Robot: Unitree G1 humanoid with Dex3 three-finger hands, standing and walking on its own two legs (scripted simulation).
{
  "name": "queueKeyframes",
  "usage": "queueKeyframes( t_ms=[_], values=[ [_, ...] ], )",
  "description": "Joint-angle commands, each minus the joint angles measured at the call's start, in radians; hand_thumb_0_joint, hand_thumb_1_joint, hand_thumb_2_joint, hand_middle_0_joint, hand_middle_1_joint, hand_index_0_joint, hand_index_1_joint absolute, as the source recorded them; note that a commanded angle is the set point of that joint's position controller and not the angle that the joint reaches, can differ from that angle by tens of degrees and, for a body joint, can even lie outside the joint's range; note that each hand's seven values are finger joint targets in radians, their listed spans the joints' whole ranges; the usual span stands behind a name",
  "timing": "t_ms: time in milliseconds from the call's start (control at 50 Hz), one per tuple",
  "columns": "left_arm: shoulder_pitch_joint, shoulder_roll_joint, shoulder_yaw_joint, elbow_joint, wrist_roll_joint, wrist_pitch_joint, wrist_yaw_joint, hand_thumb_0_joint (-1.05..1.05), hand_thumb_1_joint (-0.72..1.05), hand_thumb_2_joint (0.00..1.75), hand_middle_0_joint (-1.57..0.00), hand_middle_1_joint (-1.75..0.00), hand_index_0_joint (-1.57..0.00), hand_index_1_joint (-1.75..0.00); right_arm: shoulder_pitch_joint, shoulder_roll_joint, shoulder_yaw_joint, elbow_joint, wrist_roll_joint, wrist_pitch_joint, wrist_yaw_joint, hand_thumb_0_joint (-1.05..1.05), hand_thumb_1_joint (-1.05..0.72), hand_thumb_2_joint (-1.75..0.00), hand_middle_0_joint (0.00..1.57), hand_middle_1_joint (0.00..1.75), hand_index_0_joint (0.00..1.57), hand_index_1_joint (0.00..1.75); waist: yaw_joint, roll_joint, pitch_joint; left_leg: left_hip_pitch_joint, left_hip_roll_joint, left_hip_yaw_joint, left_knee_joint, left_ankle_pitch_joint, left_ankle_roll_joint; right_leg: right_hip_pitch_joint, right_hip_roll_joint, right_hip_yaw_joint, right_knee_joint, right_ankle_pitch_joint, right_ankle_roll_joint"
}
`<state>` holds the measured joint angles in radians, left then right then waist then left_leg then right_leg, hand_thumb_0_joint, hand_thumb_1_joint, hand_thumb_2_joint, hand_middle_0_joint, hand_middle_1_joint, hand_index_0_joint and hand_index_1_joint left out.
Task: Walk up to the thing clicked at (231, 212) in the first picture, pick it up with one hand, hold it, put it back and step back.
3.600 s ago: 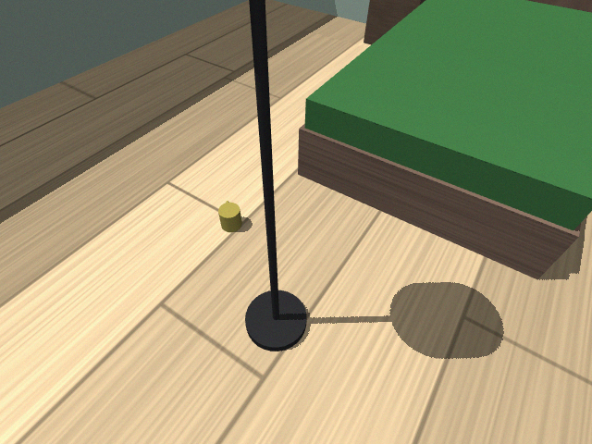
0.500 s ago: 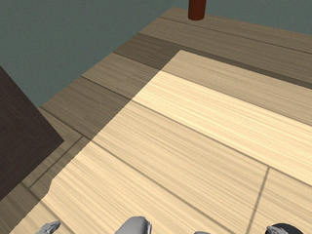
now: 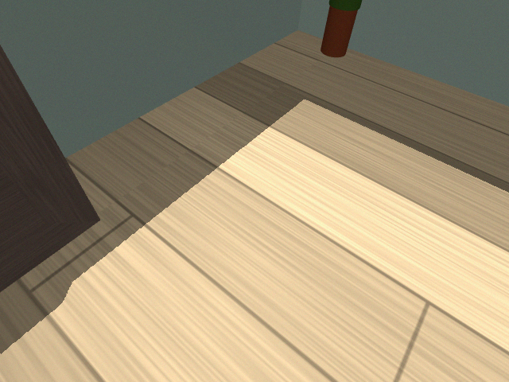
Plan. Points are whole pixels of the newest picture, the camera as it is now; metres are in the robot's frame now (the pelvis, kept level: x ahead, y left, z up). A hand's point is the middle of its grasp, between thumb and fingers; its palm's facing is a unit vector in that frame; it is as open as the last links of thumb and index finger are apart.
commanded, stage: walk up
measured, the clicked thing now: out of the picture +0.29 -1.14 -0.71
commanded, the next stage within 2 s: stand in 0.42 s
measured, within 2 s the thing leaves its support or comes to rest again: neither
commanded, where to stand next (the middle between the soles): +0.09 -0.02 m, yaw -3 degrees
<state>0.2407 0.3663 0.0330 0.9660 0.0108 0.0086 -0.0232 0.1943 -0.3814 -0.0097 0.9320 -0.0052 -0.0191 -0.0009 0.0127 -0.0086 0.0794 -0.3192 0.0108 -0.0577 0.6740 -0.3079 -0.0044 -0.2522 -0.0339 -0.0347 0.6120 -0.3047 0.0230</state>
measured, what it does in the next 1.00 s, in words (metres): stands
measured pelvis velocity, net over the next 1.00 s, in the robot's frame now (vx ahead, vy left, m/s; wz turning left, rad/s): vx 0.00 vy -0.01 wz -0.01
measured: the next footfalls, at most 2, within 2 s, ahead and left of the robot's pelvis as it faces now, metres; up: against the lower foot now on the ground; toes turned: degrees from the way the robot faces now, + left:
none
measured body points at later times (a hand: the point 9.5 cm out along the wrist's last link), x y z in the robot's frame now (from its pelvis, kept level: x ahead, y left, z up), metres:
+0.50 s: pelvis +0.01 +0.00 +0.02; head +0.02 +0.00 +0.47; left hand +0.10 +0.31 -0.11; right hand +0.10 -0.30 -0.11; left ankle +0.04 +0.12 -0.72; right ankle +0.01 -0.15 -0.72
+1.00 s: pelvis +0.00 -0.01 +0.02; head +0.01 -0.01 +0.47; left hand +0.08 +0.29 -0.11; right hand +0.08 -0.31 -0.11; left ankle +0.04 +0.12 -0.72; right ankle +0.01 -0.15 -0.72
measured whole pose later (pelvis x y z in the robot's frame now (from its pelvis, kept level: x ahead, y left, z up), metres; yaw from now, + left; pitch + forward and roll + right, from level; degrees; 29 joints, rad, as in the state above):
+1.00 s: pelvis +0.00 -0.01 +0.02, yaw -1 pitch -3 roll +0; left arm 0.09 0.36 0.00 1.15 0.01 -0.01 -0.02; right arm 0.08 -0.34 0.00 1.17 0.00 0.00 0.02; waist 0.00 0.00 0.05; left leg -0.15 0.01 -0.04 0.33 -0.13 -0.03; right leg -0.12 -0.04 -0.03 0.34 -0.17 0.02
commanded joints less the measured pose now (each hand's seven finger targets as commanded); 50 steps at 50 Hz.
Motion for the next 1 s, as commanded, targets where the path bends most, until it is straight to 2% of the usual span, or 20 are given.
queueKeyframes(
  t_ms=[0, 20, 40, 60, 80, 160, 200, 280, 380, 400, 440, 500, 540, 560, 640, 680, 780, 820, 860, 980],
  values=[
    [-0.092, 0.291, 0.05, -0.076, 0.007, -0.044, 0.019, 0.0, 0.9, 0.9, -0.2, -0.3, -0.2, -0.3, 0.006, -0.19, -0.057, -0.031, 0.003, -0.019, -0.015, 0.0, -0.9, -0.9, 0.2, 0.3, 0.2, 0.3, -0.044, -0.045, -0.071, 0.074, 0.004, -0.042, -0.132, -0.074, 0.038, -0.061, -0.193, 0.237, -0.219, -0.035, -0.138],
    [-0.11, 0.263, 0.04, -0.075, 0.002, -0.045, 0.017, 0.0, 0.9, 0.9, -0.2, -0.3, -0.2, -0.3, -0.004, -0.206, -0.061, -0.016, -0.001, -0.022, -0.014, 0.0, -0.9, -0.9, 0.2, 0.3, 0.2, 0.3, -0.048, -0.016, -0.067, 0.108, 0.028, -0.071, -0.175, -0.036, 0.044, -0.079, -0.168, 0.189, -0.202, -0.02, -0.118],
    [-0.105, 0.238, 0.03, -0.067, -0.005, -0.045, 0.016, 0.0, 0.9, 0.9, -0.2, -0.3, -0.2, -0.3, -0.041, -0.219, -0.062, -0.014, -0.004, -0.027, -0.012, 0.0, -0.9, -0.9, 0.2, 0.3, 0.2, 0.3, -0.034, 0.007, -0.061, 0.105, 0.051, -0.107, -0.209, 0.007, 0.055, -0.075, -0.122, 0.137, -0.186, 0.01, -0.091],
    [-0.088, 0.225, 0.027, -0.051, -0.008, -0.048, 0.017, 0.0, 0.9, 0.9, -0.2, -0.3, -0.2, -0.3, -0.078, -0.218, -0.057, -0.015, -0.002, -0.031, -0.008, 0.0, -0.9, -0.9, 0.2, 0.3, 0.2, 0.3, -0.013, 0.014, -0.066, 0.097, 0.074, -0.12, -0.212, 0.051, 0.07, -0.046, -0.097, 0.101, -0.184, 0.035, -0.078],
    [-0.082, 0.227, 0.027, -0.036, -0.007, -0.052, 0.017, 0.0, 0.9, 0.9, -0.2, -0.3, -0.2, -0.3, -0.086, -0.209, -0.052, -0.011, 0.0, -0.032, -0.006, 0.0, -0.9, -0.9, 0.2, 0.3, 0.2, 0.3, -0.007, -0.009, -0.071, 0.089, 0.077, -0.115, -0.205, 0.093, 0.074, -0.02, -0.091, 0.096, -0.187, 0.056, -0.075],
    [-0.103, 0.237, 0.028, -0.006, -0.007, -0.058, 0.021, 0.0, 0.9, 0.9, -0.2, -0.3, -0.2, -0.3, -0.086, -0.2, -0.043, 0.023, 0.005, -0.031, -0.006, 0.0, -0.9, -0.9, 0.2, 0.3, 0.2, 0.3, -0.01, -0.046, -0.099, 0.119, 0.063, -0.072, -0.196, 0.234, 0.057, 0.047, -0.122, 0.111, -0.211, 0.176, -0.08],
    [-0.123, 0.231, 0.025, 0.006, -0.011, -0.056, 0.023, 0.0, 0.9, 0.9, -0.2, -0.3, -0.2, -0.3, -0.092, -0.196, -0.042, 0.042, 0.004, -0.03, -0.006, 0.0, -0.9, -0.9, 0.2, 0.3, 0.2, 0.3, -0.009, -0.043, -0.103, 0.128, 0.064, -0.07, -0.211, 0.264, 0.049, 0.059, -0.118, 0.099, -0.213, 0.198, -0.076],
    [-0.153, 0.222, 0.021, 0.024, -0.013, -0.047, 0.022, 0.0, 0.9, 0.9, -0.2, -0.3, -0.2, -0.3, -0.12, -0.201, -0.041, 0.07, 0.001, -0.025, -0.006, 0.0, -0.9, -0.9, 0.2, 0.3, 0.2, 0.3, -0.004, -0.016, -0.083, 0.116, 0.076, -0.09, -0.27, 0.212, 0.046, 0.069, -0.104, 0.083, -0.244, 0.104, -0.064],
    [-0.165, 0.213, 0.015, 0.051, -0.012, -0.042, 0.02, 0.0, 0.9, 0.9, -0.2, -0.3, -0.2, -0.3, -0.149, -0.2, -0.035, 0.099, -0.003, -0.026, -0.004, 0.0, -0.9, -0.9, 0.2, 0.3, 0.2, 0.3, 0.006, 0.024, -0.079, 0.086, 0.089, -0.114, -0.342, 0.155, 0.044, 0.124, -0.088, 0.066, -0.257, 0.07, -0.054],
    [-0.168, 0.202, 0.008, 0.069, -0.014, -0.041, 0.02, 0.0, 0.9, 0.9, -0.2, -0.3, -0.2, -0.3, -0.175, -0.187, -0.034, 0.107, 0.0, -0.024, -0.003, 0.0, -0.9, -0.9, 0.2, 0.3, 0.2, 0.3, 0.007, 0.021, -0.05, 0.107, 0.102, -0.109, -0.358, 0.204, 0.035, 0.1, -0.092, 0.085, -0.274, 0.101, -0.051],
    [-0.183, 0.21, 0.008, 0.073, -0.013, -0.041, 0.024, 0.0, 0.9, 0.9, -0.2, -0.3, -0.2, -0.3, -0.172, -0.188, -0.034, 0.117, 0.002, -0.027, -0.003, 0.0, -0.9, -0.9, 0.2, 0.3, 0.2, 0.3, 0.005, 0.034, -0.094, 0.141, 0.109, -0.101, -0.349, 0.33, 0.026, 0.144, -0.099, 0.08, -0.272, 0.17, -0.049],
    [-0.187, 0.215, 0.008, 0.086, -0.014, -0.048, 0.027, 0.0, 0.9, 0.9, -0.2, -0.3, -0.2, -0.3, -0.171, -0.192, -0.035, 0.133, 0.004, -0.025, -0.004, 0.0, -0.9, -0.9, 0.2, 0.3, 0.2, 0.3, 0.002, 0.032, -0.151, 0.183, 0.109, -0.078, -0.339, 0.412, 0.025, 0.196, -0.109, 0.083, -0.276, 0.278, -0.04],
    [-0.196, 0.221, 0.007, 0.096, -0.014, -0.045, 0.026, 0.0, 0.9, 0.9, -0.2, -0.3, -0.2, -0.3, -0.164, -0.183, -0.032, 0.143, 0.005, -0.023, -0.005, 0.0, -0.9, -0.9, 0.2, 0.3, 0.2, 0.3, -0.006, 0.03, -0.145, 0.185, 0.107, -0.07, -0.361, 0.38, 0.019, 0.193, -0.105, 0.082, -0.286, 0.254, -0.039],
    [-0.2, 0.218, 0.007, 0.099, -0.012, -0.043, 0.025, 0.0, 0.9, 0.9, -0.2, -0.3, -0.2, -0.3, -0.182, -0.181, -0.032, 0.144, 0.005, -0.022, -0.005, 0.0, -0.9, -0.9, 0.2, 0.3, 0.2, 0.3, -0.001, 0.036, -0.132, 0.183, 0.104, -0.073, -0.372, 0.338, 0.017, 0.179, -0.1, 0.081, -0.299, 0.218, -0.039],
    [-0.214, 0.217, 0.005, 0.109, -0.009, -0.043, 0.028, 0.0, 0.9, 0.9, -0.2, -0.3, -0.2, -0.3, -0.179, -0.18, -0.033, 0.157, 0.004, -0.017, -0.005, 0.0, -0.9, -0.9, 0.2, 0.3, 0.2, 0.3, -0.009, 0.019, -0.145, 0.198, 0.109, -0.062, -0.379, 0.348, 0.016, 0.187, -0.106, 0.082, -0.307, 0.233, -0.039],
    [-0.213, 0.215, 0.002, 0.116, -0.009, -0.041, 0.026, 0.0, 0.9, 0.9, -0.2, -0.3, -0.2, -0.3, -0.179, -0.182, -0.033, 0.164, 0.003, -0.013, -0.004, 0.0, -0.9, -0.9, 0.2, 0.3, 0.2, 0.3, -0.011, 0.021, -0.122, 0.189, 0.106, -0.059, -0.389, 0.297, 0.013, 0.17, -0.103, 0.086, -0.326, 0.189, -0.038],
    [-0.201, 0.208, -0.001, 0.124, -0.007, -0.043, 0.026, 0.0, 0.9, 0.9, -0.2, -0.3, -0.2, -0.3, -0.179, -0.182, -0.033, 0.172, 0.003, -0.011, -0.002, 0.0, -0.9, -0.9, 0.2, 0.3, 0.2, 0.3, -0.012, 0.021, -0.107, 0.192, 0.103, -0.057, -0.403, 0.224, 0.012, 0.147, -0.105, 0.094, -0.345, 0.155, -0.037],
    [-0.204, 0.209, 0.0, 0.12, -0.006, -0.042, 0.025, 0.0, 0.9, 0.9, -0.2, -0.3, -0.2, -0.3, -0.18, -0.183, -0.035, 0.174, 0.001, -0.012, -0.002, 0.0, -0.9, -0.9, 0.2, 0.3, 0.2, 0.3, -0.01, 0.017, -0.12, 0.208, 0.109, -0.057, -0.405, 0.259, 0.011, 0.142, -0.104, 0.093, -0.336, 0.164, -0.04],
    [-0.204, 0.21, -0.001, 0.123, -0.006, -0.041, 0.026, 0.0, 0.9, 0.9, -0.2, -0.3, -0.2, -0.3, -0.172, -0.175, -0.032, 0.177, -0.001, -0.01, 0.0, 0.0, -0.9, -0.9, 0.2, 0.3, 0.2, 0.3, -0.014, 0.005, -0.074, 0.174, 0.101, -0.06, -0.416, 0.184, 0.008, 0.118, -0.098, 0.094, -0.356, 0.101, -0.037],
    [-0.193, 0.212, 0.001, 0.117, -0.004, -0.041, 0.026, 0.0, 0.9, 0.9, -0.2, -0.3, -0.2, -0.3, -0.162, -0.18, -0.038, 0.173, -0.003, -0.006, 0.003, 0.0, -0.9, -0.9, 0.2, 0.3, 0.2, 0.3, -0.014, 0.0, -0.079, 0.17, 0.095, -0.057, -0.406, 0.149, 0.015, 0.106, -0.101, 0.105, -0.371, 0.049, -0.037]
  ],
)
